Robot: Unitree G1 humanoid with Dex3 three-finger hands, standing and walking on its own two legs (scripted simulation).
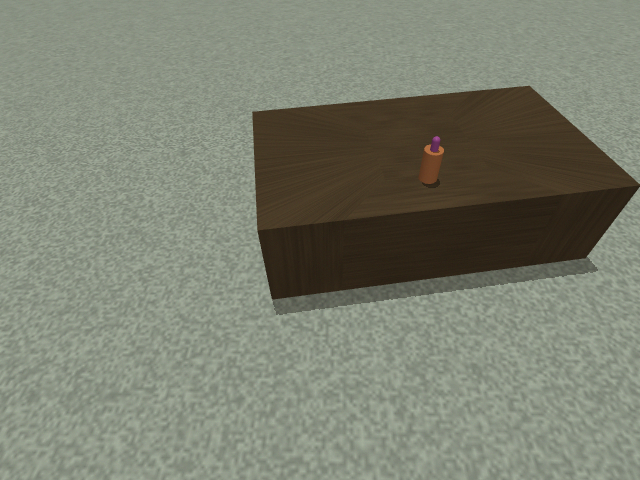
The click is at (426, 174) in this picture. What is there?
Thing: necked bottle
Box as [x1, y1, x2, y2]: [418, 136, 443, 183]
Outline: 437,136 435,136 432,139 432,142 424,148 418,177 421,181 425,183 432,183 436,180 443,153 443,149 438,145 439,138
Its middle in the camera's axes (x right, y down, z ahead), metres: +0.38 -0.29 +1.30
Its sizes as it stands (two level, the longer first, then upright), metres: 0.065 0.065 0.169
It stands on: a support 0.39 m high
